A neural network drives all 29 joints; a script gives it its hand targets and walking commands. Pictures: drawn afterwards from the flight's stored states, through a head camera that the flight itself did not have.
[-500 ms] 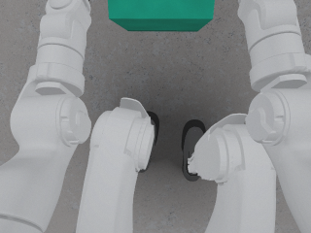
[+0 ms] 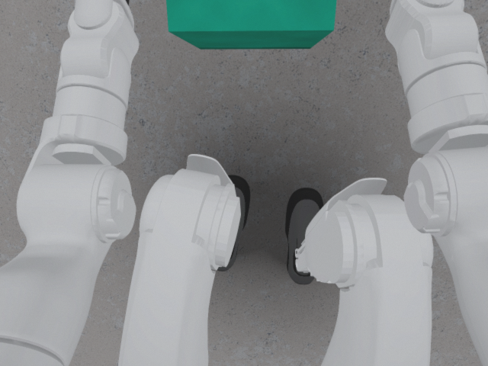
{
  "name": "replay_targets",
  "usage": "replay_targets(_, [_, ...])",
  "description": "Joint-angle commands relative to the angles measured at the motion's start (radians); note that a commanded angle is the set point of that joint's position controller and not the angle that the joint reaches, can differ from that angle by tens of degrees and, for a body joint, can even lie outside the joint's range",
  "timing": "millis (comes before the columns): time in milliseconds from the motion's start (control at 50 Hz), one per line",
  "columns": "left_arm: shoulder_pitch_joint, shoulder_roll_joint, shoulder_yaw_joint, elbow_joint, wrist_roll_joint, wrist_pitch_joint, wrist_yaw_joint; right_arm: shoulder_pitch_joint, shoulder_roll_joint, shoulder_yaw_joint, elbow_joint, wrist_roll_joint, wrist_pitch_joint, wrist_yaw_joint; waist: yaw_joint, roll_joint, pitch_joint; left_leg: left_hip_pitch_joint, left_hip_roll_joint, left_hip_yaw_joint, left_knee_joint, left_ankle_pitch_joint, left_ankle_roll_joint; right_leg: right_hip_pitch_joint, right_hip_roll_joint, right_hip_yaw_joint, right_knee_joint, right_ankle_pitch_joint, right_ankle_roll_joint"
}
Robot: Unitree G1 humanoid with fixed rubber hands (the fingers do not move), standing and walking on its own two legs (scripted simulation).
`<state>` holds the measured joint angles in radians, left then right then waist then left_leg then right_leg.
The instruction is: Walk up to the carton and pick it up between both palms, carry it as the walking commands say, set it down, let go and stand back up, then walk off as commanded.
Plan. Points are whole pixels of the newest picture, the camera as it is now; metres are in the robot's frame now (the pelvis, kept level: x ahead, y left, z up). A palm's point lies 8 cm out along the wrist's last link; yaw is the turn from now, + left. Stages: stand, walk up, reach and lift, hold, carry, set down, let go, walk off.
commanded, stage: set down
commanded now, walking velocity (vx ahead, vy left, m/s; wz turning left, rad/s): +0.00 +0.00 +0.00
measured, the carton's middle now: out of the picture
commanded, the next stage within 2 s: let go in 1.30 s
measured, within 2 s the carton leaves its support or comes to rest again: neither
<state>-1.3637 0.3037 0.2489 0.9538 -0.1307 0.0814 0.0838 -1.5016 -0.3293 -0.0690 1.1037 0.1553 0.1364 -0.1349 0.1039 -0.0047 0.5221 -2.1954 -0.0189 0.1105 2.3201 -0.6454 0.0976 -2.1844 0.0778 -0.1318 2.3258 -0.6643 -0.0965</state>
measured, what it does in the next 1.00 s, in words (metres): rises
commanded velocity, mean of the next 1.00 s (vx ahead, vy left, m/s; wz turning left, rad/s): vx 0.00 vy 0.00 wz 0.00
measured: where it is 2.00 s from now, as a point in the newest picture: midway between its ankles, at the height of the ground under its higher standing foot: (263, 244)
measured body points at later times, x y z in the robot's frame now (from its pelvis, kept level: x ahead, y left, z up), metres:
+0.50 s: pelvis -0.02 +0.02 +0.10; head +0.35 +0.07 +0.34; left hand +0.52 +0.25 -0.04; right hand +0.57 -0.09 -0.05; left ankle +0.10 +0.09 -0.31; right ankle +0.09 -0.08 -0.31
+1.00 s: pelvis -0.01 +0.02 +0.22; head +0.36 +0.06 +0.47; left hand +0.53 +0.25 +0.09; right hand +0.58 -0.09 +0.09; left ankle +0.10 +0.09 -0.31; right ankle +0.09 -0.08 -0.31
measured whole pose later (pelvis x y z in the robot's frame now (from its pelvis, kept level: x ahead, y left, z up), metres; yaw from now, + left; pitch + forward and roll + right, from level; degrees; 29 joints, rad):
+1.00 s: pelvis -0.01 +0.02 +0.22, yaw -1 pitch +28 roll -5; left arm -1.29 0.30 0.22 0.44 -0.16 0.50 0.16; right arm -1.40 -0.37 -0.14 0.63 0.13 0.48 -0.12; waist 0.10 0.02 0.52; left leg -1.59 -0.07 -0.01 1.60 -0.48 0.09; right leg -1.55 0.12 -0.07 1.54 -0.49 -0.04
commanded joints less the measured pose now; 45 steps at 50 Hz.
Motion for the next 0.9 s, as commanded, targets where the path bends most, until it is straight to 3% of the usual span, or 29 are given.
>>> replay_targets(0, [-0.214, 0.240, -0.086, -0.329, -0.132, 0.076, 0.040, -0.289, -0.130, 0.044, -0.438, 0.029, 0.037, -0.062, 0.061, -0.091, -1.959, 0.804, -0.054, -0.131, -0.245, 0.670, -0.067, 1.027, 0.039, 0.212, -0.191, 0.668, 0.077])
replay_targets(60, [-0.195, 0.235, -0.065, -0.316, -0.094, 0.132, 0.048, -0.271, -0.129, 0.026, -0.385, 0.016, 0.093, -0.060, 0.065, -0.048, -1.849, 0.817, -0.053, -0.131, -0.314, 0.592, -0.064, 0.868, 0.032, 0.199, -0.254, 0.496, 0.066])
replay_targets(100, [-0.179, 0.208, -0.052, -0.375, -0.087, 0.146, 0.059, -0.252, -0.146, -0.013, -0.413, -0.023, 0.100, -0.051, 0.022, -0.051, -1.841, 0.895, -0.054, -0.132, -0.337, 0.610, -0.084, 0.792, 0.039, 0.168, -0.280, 0.445, 0.066])
replay_targets(120, [-0.200, 0.240, -0.021, -0.423, -0.068, 0.146, 0.065, -0.221, -0.174, -0.035, -0.393, -0.018, 0.107, -0.047, 0.032, -0.011, -1.867, 0.957, -0.048, -0.137, -0.341, 0.635, -0.086, 0.760, 0.036, 0.173, -0.287, 0.442, 0.057])
replay_targets(180, [-0.258, 0.202, -0.060, -0.635, -0.106, 0.184, 0.085, -0.271, -0.206, -0.063, -0.600, 0.013, 0.126, -0.056, -0.005, 0.064, -2.116, 1.224, -0.050, -0.165, -0.380, 0.744, -0.094, 0.808, 0.043, 0.140, -0.321, 0.478, 0.045])
replay_targets(200, [-0.257, 0.223, -0.049, -0.680, -0.108, 0.201, 0.090, -0.297, -0.236, -0.094, -0.730, -0.013, 0.135, -0.065, -0.012, 0.017, -2.229, 1.332, -0.054, -0.184, -0.391, 0.821, -0.089, 0.834, 0.050, 0.121, -0.339, 0.500, 0.051])
replay_targets(220, [-0.342, 0.215, -0.054, -0.776, -0.103, 0.217, 0.092, -0.327, -0.248, -0.086, -0.715, 0.014, 0.151, -0.060, -0.009, 0.086, -2.222, 1.362, -0.058, -0.169, -0.367, 0.834, -0.103, 0.775, 0.045, 0.132, -0.341, 0.479, 0.054])
replay_targets(260, [-0.270, 0.183, -0.077, -0.641, -0.083, 0.260, 0.084, -0.281, -0.246, -0.115, -0.707, -0.008, 0.176, -0.044, -0.033, 0.128, -2.098, 1.457, -0.039, -0.213, -0.413, 0.842, -0.095, 0.639, 0.045, 0.118, -0.399, 0.391, 0.050])
replay_targets(280, [-0.293, 0.191, -0.071, -0.694, -0.074, 0.273, 0.084, -0.282, -0.227, -0.096, -0.683, -0.013, 0.196, -0.037, -0.014, 0.130, -2.098, 1.438, -0.042, -0.195, -0.436, 0.807, -0.100, 0.691, 0.047, 0.127, -0.421, 0.388, 0.044])
replay_targets(300, [-0.327, 0.176, -0.077, -0.713, -0.088, 0.286, 0.082, -0.289, -0.257, -0.134, -0.646, -0.052, 0.207, -0.034, -0.072, 0.129, -2.016, 1.408, -0.041, -0.211, -0.474, 0.724, -0.116, 0.619, 0.054, 0.112, -0.458, 0.313, 0.040])
replay_targets(340, [-0.322, 0.174, -0.062, -0.702, -0.068, 0.302, 0.087, -0.305, -0.248, -0.095, -0.626, -0.034, 0.219, -0.014, -0.022, 0.113, -2.012, 1.360, -0.042, -0.189, -0.509, 0.684, -0.116, 0.691, 0.048, 0.128, -0.480, 0.326, 0.041])
replay_targets(360, [-0.296, 0.144, -0.083, -0.705, -0.072, 0.306, 0.083, -0.254, -0.251, -0.126, -0.596, -0.046, 0.216, -0.010, -0.074, 0.129, -2.078, 1.445, -0.042, -0.216, -0.540, 0.719, -0.128, 0.689, 0.059, 0.102, -0.500, 0.345, 0.039])
replay_targets(420, [-0.327, 0.153, -0.080, -0.704, -0.036, 0.331, 0.101, -0.282, -0.288, -0.156, -0.603, -0.029, 0.222, -0.003, -0.061, 0.192, -2.121, 1.644, -0.027, -0.260, -0.564, 0.764, -0.135, 0.568, 0.063, 0.094, -0.541, 0.288, 0.037])
replay_targets(460, [-0.251, 0.132, -0.066, -0.482, -0.018, 0.326, 0.095, -0.259, -0.245, -0.119, -0.428, -0.057, 0.225, 0.028, -0.029, 0.127, -1.860, 1.423, -0.019, -0.243, -0.620, 0.611, -0.125, 0.538, 0.056, 0.102, -0.576, 0.218, 0.038])
replay_targets(480, [-0.251, 0.129, -0.037, -0.575, -0.013, 0.309, 0.093, -0.252, -0.231, -0.116, -0.480, -0.038, 0.213, 0.037, -0.014, 0.128, -1.932, 1.467, -0.020, -0.243, -0.645, 0.631, -0.124, 0.606, 0.053, 0.114, -0.597, 0.256, 0.033])
replay_targets(520, [-0.246, 0.125, -0.050, -0.415, -0.003, 0.314, 0.084, -0.278, -0.253, -0.132, -0.408, -0.075, 0.218, 0.046, -0.029, 0.092, -1.853, 1.387, -0.022, -0.240, -0.682, 0.551, -0.122, 0.615, 0.050, 0.114, -0.625, 0.226, 0.043])
replay_targets(540, [-0.252, 0.127, -0.047, -0.500, -0.006, 0.301, 0.085, -0.260, -0.250, -0.128, -0.476, -0.073, 0.209, 0.047, -0.030, 0.109, -1.996, 1.445, -0.028, -0.219, -0.687, 0.614, -0.125, 0.729, 0.053, 0.119, -0.640, 0.309, 0.038])
replay_targets(560, [-0.272, 0.178, -0.020, -0.575, 0.009, 0.297, 0.095, -0.297, -0.253, -0.131, -0.536, -0.048, 0.213, 0.047, 0.008, 0.066, -2.104, 1.503, -0.036, -0.220, -0.695, 0.634, -0.121, 0.750, 0.061, 0.108, -0.638, 0.324, 0.053])
replay_targets(600, [-0.292, 0.158, -0.042, -0.615, -0.018, 0.312, 0.098, -0.270, -0.297, -0.171, -0.570, -0.062, 0.220, 0.035, -0.052, 0.091, -2.220, 1.620, -0.036, -0.236, -0.698, 0.744, -0.130, 0.787, 0.069, 0.095, -0.674, 0.361, 0.049])
replay_targets(620, [-0.316, 0.201, -0.039, -0.608, -0.012, 0.315, 0.100, -0.277, -0.298, -0.142, -0.519, -0.065, 0.237, 0.029, -0.014, 0.084, -2.213, 1.569, -0.037, -0.219, -0.691, 0.712, -0.119, 0.821, 0.057, 0.118, -0.672, 0.349, 0.048])
replay_targets(640, [-0.328, 0.193, -0.037, -0.694, -0.025, 0.326, 0.101, -0.334, -0.293, -0.130, -0.675, -0.033, 0.240, 0.019, 0.009, 0.083, -2.348, 1.639, -0.041, -0.206, -0.711, 0.746, -0.113, 0.913, 0.063, 0.116, -0.698, 0.382, 0.048])
replay_targets(660, [-0.323, 0.205, -0.031, -0.721, -0.037, 0.336, 0.104, -0.271, -0.295, -0.128, -0.630, -0.056, 0.255, 0.015, -0.032, 0.061, -2.353, 1.654, -0.047, -0.199, -0.727, 0.777, -0.121, 0.932, 0.068, 0.107, -0.716, 0.406, 0.049])
replay_targets(700, [-0.265, 0.206, -0.032, -0.671, -0.037, 0.349, 0.100, -0.274, -0.284, -0.115, -0.677, -0.044, 0.273, 0.009, -0.010, 0.050, -2.318, 1.599, -0.041, -0.189, -0.764, 0.777, -0.109, 1.011, 0.067, 0.133, -0.748, 0.449, 0.053])
replay_targets(740, [-0.352, 0.254, -0.022, -0.854, -0.072, 0.367, 0.099, -0.393, -0.296, -0.092, -0.914, -0.002, 0.288, -0.002, 0.020, 0.012, -2.521, 1.682, -0.056, -0.174, -0.771, 0.833, -0.095, 1.142, 0.072, 0.125, -0.772, 0.509, 0.067])
replay_targets(760, [-0.312, 0.222, -0.043, -0.851, -0.076, 0.378, 0.101, -0.324, -0.287, -0.091, -0.848, 0.003, 0.305, -0.003, 0.010, 0.059, -2.481, 1.677, -0.050, -0.173, -0.782, 0.868, -0.103, 1.154, 0.073, 0.148, -0.783, 0.539, 0.061])
replay_targets(800, [-0.240, 0.210, -0.023, -0.722, -0.068, 0.390, 0.080, -0.284, -0.219, -0.057, -0.773, -0.002, 0.328, 0.002, 0.020, 0.003, -2.393, 1.615, -0.056, -0.167, -0.835, 0.856, -0.093, 1.196, 0.071, 0.155, -0.835, 0.561, 0.072])
replay_targets(840, [-0.232, 0.165, -0.063, -0.601, -0.070, 0.401, 0.066, -0.246, -0.249, -0.088, -0.643, -0.035, 0.333, 0.010, -0.047, 0.037, -2.232, 1.531, -0.041, -0.174, -0.877, 0.772, -0.100, 1.167, 0.057, 0.168, -0.871, 0.521, 0.062])
replay_targets(860, [-0.233, 0.176, -0.050, -0.635, -0.061, 0.395, 0.065, -0.251, -0.233, -0.102, -0.645, -0.035, 0.330, 0.006, -0.019, 0.052, -2.232, 1.558, -0.041, -0.180, -0.919, 0.751, -0.111, 1.190, 0.051, 0.168, -0.911, 0.485, 0.059])
replay_targets(880, [-0.213, 0.186, -0.040, -0.710, -0.079, 0.383, 0.068, -0.238, -0.203, -0.075, -0.768, 0.001, 0.322, 0.012, -0.004, 0.015, -2.383, 1.703, -0.033, -0.205, -0.927, 0.897, -0.103, 1.221, 0.059, 0.160, -0.916, 0.571, 0.069])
